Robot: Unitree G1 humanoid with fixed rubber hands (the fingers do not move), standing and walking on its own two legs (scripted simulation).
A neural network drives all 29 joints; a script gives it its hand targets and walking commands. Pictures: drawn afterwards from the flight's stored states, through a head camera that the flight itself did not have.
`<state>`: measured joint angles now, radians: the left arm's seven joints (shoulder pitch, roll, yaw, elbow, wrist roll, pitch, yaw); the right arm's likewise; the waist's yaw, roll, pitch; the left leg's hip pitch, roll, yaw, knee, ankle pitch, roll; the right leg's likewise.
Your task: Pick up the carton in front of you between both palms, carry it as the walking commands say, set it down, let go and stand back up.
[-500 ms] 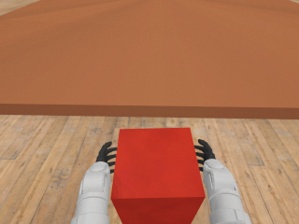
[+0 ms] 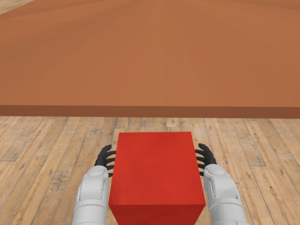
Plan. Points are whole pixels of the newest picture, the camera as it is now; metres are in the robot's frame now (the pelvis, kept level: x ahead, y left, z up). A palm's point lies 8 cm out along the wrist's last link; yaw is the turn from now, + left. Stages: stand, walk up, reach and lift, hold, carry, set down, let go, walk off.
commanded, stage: reach and lift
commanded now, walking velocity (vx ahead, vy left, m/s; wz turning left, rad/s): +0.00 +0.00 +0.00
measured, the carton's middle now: (155, 184) +0.29 -0.01 -0.05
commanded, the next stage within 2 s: hold in 0.30 s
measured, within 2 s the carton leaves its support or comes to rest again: neither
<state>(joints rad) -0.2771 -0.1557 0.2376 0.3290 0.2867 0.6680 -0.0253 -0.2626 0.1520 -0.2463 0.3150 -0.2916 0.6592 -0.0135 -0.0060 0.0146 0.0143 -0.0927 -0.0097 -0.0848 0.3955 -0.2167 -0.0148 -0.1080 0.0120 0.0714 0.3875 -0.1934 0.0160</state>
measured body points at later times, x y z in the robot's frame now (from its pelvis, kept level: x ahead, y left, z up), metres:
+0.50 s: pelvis +0.00 +0.00 +0.00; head -0.05 +0.00 +0.45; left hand +0.29 +0.15 +0.04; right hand +0.29 -0.15 +0.04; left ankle +0.01 +0.13 -0.74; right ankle +0.02 -0.13 -0.74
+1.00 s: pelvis +0.00 +0.01 -0.01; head -0.04 +0.01 +0.44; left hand +0.31 +0.16 +0.05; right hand +0.31 -0.15 +0.05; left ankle +0.00 +0.13 -0.74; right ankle +0.02 -0.13 -0.74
